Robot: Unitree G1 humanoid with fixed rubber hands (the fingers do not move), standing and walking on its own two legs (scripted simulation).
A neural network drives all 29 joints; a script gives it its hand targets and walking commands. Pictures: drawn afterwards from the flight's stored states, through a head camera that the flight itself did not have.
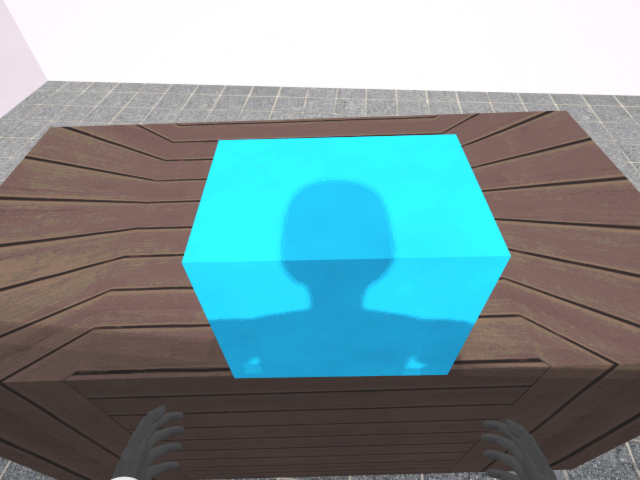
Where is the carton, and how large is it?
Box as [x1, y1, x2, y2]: [182, 134, 510, 377]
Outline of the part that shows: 455,134 219,140 184,253 182,264 234,377 447,374 510,256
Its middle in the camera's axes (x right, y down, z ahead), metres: +0.03 +0.04 +0.54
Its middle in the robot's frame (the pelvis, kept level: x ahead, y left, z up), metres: +0.40 +0.00 +0.05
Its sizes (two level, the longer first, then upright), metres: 0.314 0.209 0.272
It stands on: a pedestal, 0.70 m high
